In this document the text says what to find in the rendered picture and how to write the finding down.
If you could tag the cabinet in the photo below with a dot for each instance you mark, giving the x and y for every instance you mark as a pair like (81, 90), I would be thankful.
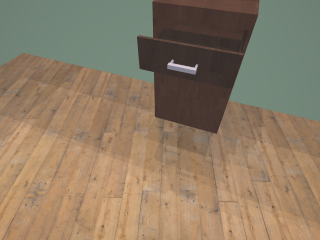
(188, 102)

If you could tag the drawer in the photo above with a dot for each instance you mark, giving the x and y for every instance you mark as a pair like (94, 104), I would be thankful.
(218, 58)

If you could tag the handle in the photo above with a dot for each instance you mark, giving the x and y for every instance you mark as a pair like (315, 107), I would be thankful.
(182, 68)

